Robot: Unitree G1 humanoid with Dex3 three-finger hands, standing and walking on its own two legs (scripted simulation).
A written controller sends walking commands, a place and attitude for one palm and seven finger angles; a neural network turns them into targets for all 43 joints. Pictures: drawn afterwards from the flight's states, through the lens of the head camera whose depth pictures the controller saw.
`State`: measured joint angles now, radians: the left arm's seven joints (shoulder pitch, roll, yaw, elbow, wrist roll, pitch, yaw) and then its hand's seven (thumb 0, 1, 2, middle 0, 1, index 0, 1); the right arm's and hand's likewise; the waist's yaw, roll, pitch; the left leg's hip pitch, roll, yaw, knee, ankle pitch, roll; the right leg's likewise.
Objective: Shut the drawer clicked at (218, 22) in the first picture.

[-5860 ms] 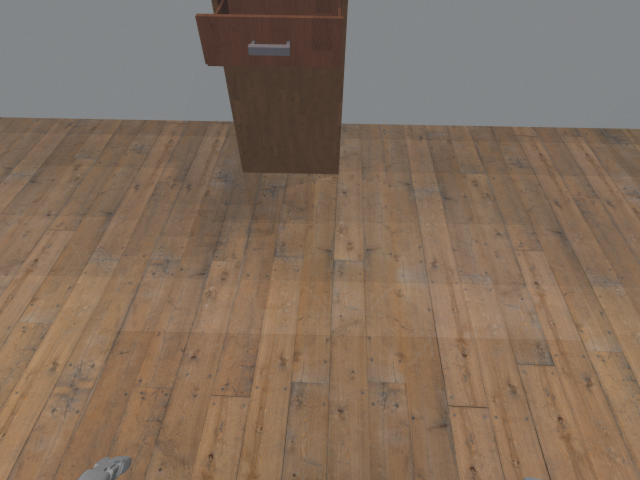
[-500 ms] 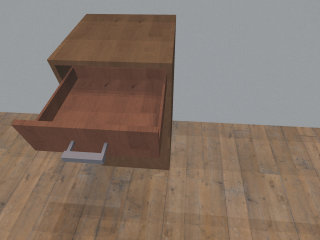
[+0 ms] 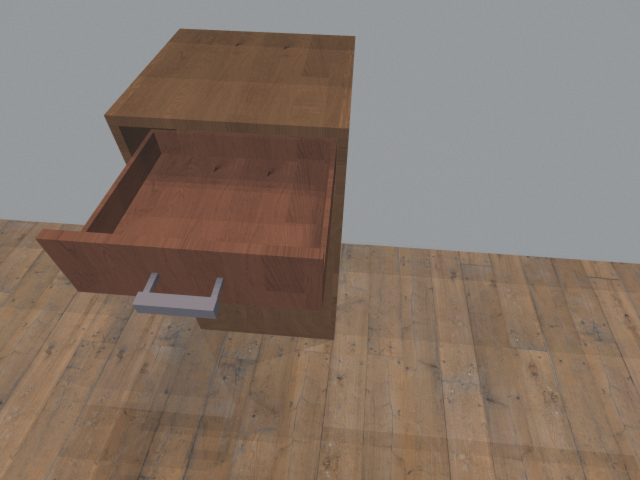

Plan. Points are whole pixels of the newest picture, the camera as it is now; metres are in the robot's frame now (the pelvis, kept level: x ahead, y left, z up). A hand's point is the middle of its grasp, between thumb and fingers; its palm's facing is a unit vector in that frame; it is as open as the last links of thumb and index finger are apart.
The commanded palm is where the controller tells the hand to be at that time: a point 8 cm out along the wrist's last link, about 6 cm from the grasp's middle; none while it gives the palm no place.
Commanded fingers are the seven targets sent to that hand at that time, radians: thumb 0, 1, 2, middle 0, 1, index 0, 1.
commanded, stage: look again from close up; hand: left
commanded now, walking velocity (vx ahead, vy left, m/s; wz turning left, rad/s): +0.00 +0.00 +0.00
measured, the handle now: (181, 293) +0.38 +0.24 -0.03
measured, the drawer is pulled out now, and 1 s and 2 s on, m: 0.30 0.30 0.30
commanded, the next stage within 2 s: shuffle to correct the standing spot in 0.58 s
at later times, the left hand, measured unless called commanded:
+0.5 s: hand out of the picture +0.04 +0.23 -0.17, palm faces +0.03 -0.97 -0.24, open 7.3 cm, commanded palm none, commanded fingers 0.00 0.90 0.90 -0.20 -0.30 -0.20 -0.30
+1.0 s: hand out of the picture +0.04 +0.20 -0.18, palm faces +0.03 -0.98 -0.19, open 7.3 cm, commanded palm none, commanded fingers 0.00 0.90 0.90 -0.20 -0.30 -0.20 -0.30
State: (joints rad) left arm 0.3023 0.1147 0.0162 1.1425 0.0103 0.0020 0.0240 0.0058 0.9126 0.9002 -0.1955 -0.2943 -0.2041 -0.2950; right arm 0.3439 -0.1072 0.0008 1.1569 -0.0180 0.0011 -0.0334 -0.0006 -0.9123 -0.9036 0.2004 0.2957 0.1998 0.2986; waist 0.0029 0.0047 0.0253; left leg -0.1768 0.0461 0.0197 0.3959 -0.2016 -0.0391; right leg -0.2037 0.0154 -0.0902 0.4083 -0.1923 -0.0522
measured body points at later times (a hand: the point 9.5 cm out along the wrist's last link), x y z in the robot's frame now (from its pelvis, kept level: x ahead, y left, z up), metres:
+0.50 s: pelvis +0.02 +0.05 +0.00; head +0.03 +0.03 +0.44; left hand +0.03 +0.28 -0.15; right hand +0.02 -0.17 -0.17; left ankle +0.01 +0.14 -0.74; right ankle +0.02 -0.08 -0.74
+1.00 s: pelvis +0.06 +0.04 -0.01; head +0.08 +0.03 +0.44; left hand +0.04 +0.25 -0.17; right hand +0.05 -0.18 -0.17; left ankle +0.01 +0.14 -0.74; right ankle +0.02 -0.08 -0.74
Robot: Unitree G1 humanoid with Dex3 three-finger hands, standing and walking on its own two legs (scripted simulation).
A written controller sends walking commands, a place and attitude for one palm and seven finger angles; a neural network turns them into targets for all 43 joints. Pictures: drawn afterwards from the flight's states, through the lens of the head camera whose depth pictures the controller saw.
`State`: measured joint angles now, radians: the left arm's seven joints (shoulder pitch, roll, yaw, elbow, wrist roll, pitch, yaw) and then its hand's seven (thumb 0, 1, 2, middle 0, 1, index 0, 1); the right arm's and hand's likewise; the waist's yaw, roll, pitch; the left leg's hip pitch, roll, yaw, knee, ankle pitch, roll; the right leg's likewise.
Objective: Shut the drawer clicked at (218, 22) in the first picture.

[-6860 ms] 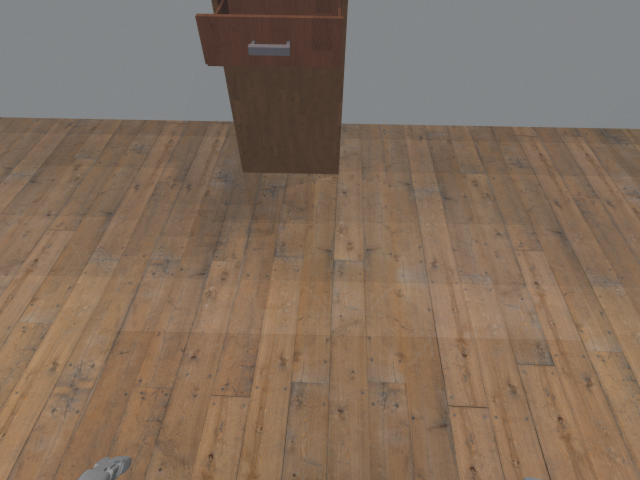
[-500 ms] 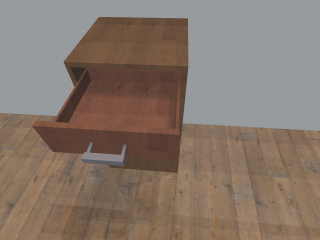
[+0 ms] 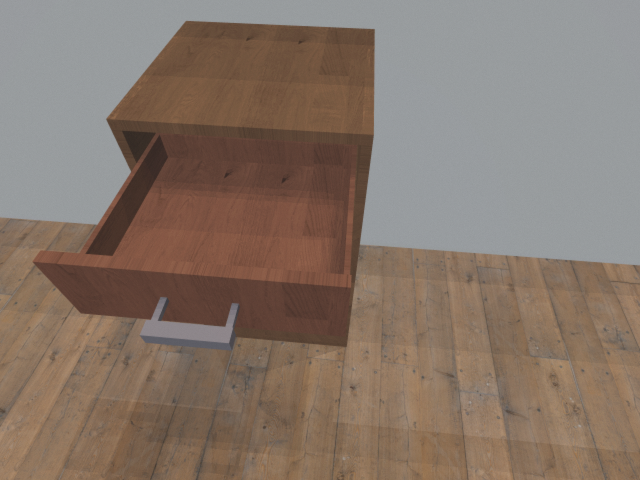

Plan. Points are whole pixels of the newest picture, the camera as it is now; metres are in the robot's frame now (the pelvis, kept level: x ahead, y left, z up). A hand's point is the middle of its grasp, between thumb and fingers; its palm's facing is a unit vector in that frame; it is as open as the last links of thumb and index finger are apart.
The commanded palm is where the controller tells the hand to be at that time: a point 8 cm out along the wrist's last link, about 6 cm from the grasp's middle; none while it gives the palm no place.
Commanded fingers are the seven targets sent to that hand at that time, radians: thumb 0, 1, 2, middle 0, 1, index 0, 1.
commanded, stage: come to a stop and stand still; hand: left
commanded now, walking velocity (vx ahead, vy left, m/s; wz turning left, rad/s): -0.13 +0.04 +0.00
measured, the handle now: (193, 321) +0.32 +0.20 -0.02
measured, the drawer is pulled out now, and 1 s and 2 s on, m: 0.30 0.30 0.30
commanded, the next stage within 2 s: look again from close up in 0.80 s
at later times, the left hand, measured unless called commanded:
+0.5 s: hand out of the picture +0.00 +0.19 -0.16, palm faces +0.01 -0.97 -0.23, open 7.3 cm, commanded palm none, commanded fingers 0.00 0.90 0.90 -0.20 -0.30 -0.20 -0.30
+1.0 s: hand out of the picture -0.10 +0.17 -0.17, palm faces +0.04 -0.98 -0.17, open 7.3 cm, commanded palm none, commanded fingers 0.00 0.90 0.90 -0.20 -0.30 -0.20 -0.30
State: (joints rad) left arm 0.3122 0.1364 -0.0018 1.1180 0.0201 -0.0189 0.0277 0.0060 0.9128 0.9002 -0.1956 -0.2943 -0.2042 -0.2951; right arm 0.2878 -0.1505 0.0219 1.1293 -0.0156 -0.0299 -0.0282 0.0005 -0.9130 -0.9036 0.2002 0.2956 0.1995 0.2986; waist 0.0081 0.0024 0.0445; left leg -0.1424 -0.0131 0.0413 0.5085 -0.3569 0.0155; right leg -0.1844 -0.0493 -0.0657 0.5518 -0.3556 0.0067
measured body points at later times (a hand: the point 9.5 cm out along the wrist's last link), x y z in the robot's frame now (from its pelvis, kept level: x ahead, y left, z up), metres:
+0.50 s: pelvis -0.06 +0.01 +0.00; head -0.06 +0.01 +0.45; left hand +0.00 +0.24 -0.15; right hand +0.01 -0.23 -0.15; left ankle -0.05 +0.11 -0.73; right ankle -0.04 -0.12 -0.73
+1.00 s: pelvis -0.06 +0.01 +0.01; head -0.05 +0.02 +0.46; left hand -0.10 +0.23 -0.15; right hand -0.08 -0.20 -0.15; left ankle -0.05 +0.11 -0.73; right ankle -0.04 -0.12 -0.73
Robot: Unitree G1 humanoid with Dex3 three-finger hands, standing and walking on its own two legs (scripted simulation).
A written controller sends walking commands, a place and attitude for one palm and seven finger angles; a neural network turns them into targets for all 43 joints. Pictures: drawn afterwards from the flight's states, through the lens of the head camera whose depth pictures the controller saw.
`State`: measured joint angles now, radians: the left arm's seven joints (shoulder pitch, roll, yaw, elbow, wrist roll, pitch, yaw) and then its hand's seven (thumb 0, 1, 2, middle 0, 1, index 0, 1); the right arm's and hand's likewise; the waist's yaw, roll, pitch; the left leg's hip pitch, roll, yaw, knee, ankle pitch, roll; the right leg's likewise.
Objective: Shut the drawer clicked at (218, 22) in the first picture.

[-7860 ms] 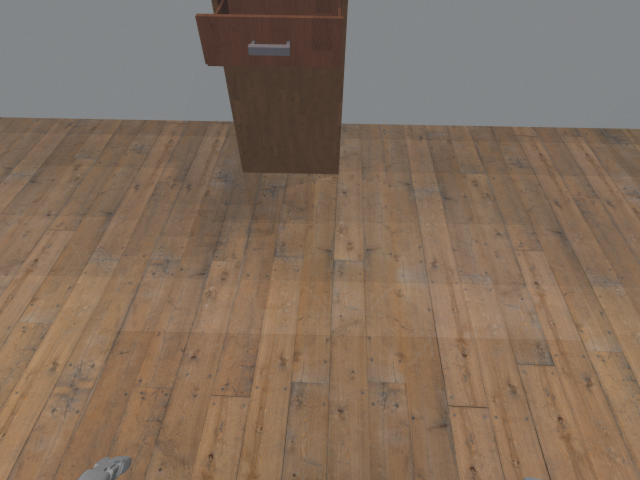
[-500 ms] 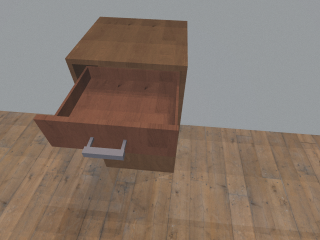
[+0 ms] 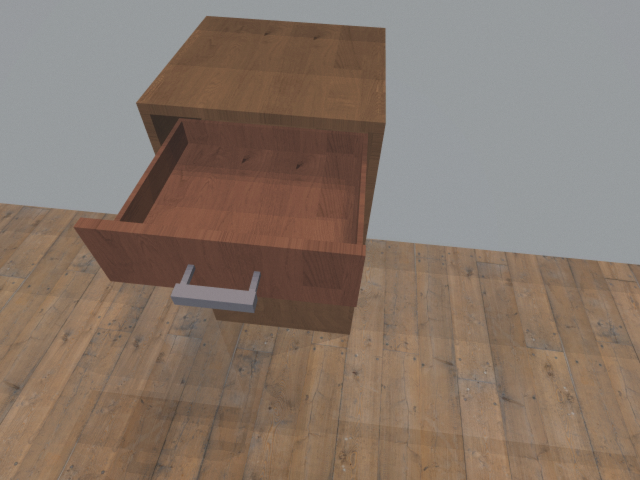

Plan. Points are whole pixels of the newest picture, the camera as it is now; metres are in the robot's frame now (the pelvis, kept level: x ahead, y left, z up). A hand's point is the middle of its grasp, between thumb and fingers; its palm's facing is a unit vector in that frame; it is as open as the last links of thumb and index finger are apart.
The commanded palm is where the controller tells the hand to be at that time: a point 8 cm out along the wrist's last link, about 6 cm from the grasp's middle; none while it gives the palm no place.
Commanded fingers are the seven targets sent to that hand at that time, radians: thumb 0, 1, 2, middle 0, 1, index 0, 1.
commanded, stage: look again from close up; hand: left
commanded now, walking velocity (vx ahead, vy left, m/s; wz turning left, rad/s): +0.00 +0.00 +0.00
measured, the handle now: (219, 286) +0.38 +0.18 -0.02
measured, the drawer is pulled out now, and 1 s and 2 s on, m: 0.30 0.30 0.30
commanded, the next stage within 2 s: shuffle to correct the standing spot in 0.38 s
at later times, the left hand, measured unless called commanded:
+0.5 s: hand out of the picture +0.00 +0.16 -0.18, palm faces +0.03 -0.99 -0.16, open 7.3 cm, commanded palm none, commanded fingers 0.00 0.90 0.90 -0.20 -0.30 -0.20 -0.30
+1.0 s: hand out of the picture +0.05 +0.16 -0.18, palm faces +0.04 -0.98 -0.17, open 7.3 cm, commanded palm none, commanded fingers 0.00 0.90 0.90 -0.20 -0.30 -0.20 -0.30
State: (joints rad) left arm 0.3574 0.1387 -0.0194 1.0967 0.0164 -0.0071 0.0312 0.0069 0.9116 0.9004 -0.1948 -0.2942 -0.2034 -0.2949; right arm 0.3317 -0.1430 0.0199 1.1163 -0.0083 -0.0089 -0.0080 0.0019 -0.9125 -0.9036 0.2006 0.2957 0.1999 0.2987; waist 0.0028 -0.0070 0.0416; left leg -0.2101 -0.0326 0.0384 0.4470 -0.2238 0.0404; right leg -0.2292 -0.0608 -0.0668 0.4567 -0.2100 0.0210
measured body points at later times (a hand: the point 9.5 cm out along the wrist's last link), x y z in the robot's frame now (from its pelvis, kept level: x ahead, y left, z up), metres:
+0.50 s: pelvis +0.01 +0.00 +0.00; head +0.02 +0.00 +0.45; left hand +0.00 +0.21 -0.16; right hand +0.01 -0.22 -0.16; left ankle +0.01 +0.09 -0.74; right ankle +0.02 -0.13 -0.74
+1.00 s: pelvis +0.08 +0.00 -0.01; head +0.09 +0.00 +0.44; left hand +0.05 +0.21 -0.17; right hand +0.04 -0.20 -0.17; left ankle +0.01 +0.09 -0.74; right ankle +0.02 -0.13 -0.74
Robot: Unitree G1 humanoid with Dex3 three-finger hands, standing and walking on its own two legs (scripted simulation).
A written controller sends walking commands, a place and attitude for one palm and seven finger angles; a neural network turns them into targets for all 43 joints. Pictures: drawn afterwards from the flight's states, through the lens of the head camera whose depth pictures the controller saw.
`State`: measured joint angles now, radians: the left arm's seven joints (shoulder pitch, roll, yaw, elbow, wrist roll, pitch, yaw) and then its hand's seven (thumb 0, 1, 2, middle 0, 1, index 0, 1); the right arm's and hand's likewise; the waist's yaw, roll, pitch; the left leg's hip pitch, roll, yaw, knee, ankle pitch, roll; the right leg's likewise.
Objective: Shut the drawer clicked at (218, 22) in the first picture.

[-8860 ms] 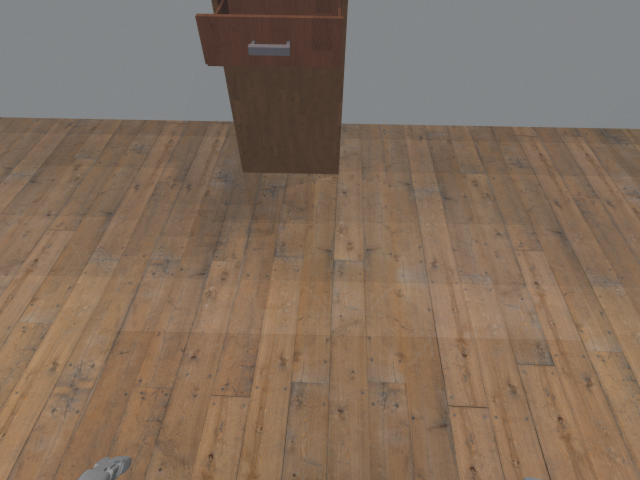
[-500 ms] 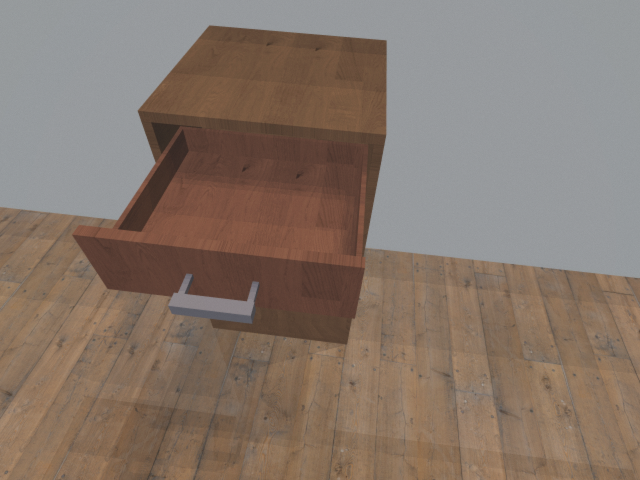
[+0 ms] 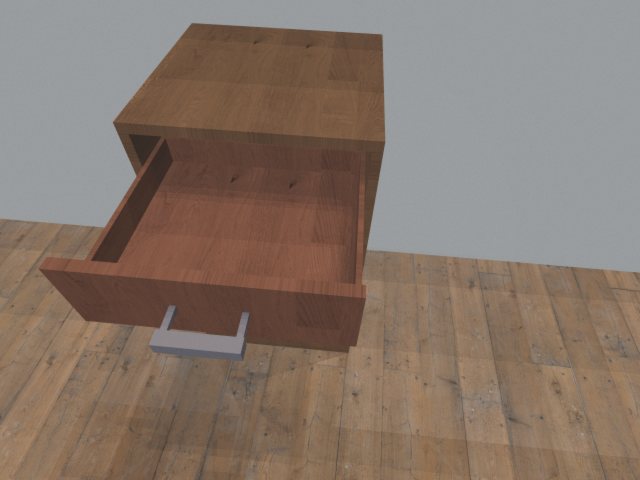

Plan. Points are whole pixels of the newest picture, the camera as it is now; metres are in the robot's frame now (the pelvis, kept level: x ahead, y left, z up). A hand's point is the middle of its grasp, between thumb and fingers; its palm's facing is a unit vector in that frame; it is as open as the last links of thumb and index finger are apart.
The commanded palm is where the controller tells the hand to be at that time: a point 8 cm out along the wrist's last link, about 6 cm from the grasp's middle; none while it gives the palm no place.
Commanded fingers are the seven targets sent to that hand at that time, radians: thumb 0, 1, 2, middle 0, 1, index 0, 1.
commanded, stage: come to a stop and stand still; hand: left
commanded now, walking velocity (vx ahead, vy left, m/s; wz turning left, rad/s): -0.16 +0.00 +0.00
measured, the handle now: (203, 330) +0.30 +0.18 -0.01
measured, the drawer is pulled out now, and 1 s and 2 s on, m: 0.30 0.30 0.30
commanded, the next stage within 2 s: look again from close up in 0.76 s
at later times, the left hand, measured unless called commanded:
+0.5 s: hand out of the picture -0.02 +0.19 -0.17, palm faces +0.00 -0.98 -0.22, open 7.3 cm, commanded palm none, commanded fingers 0.00 0.90 0.90 -0.20 -0.30 -0.20 -0.30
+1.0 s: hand out of the picture -0.11 +0.16 -0.17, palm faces +0.01 -0.99 -0.17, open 7.3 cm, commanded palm none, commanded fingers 0.00 0.90 0.90 -0.20 -0.30 -0.20 -0.30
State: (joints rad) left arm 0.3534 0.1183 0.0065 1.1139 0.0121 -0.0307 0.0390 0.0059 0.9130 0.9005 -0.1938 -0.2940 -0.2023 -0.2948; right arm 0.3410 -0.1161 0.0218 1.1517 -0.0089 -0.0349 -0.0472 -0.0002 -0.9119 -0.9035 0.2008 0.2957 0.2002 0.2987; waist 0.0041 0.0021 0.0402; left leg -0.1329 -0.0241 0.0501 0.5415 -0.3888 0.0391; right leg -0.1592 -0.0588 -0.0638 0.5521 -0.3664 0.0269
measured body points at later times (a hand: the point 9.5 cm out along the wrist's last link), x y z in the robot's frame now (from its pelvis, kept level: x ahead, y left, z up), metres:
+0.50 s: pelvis -0.06 +0.00 +0.00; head -0.06 +0.01 +0.45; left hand -0.02 +0.24 -0.15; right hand +0.00 -0.24 -0.14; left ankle -0.07 +0.09 -0.73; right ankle -0.05 -0.14 -0.73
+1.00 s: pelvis -0.07 +0.00 +0.01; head -0.06 +0.00 +0.46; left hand -0.11 +0.21 -0.15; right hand -0.10 -0.22 -0.15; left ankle -0.07 +0.09 -0.73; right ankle -0.05 -0.14 -0.73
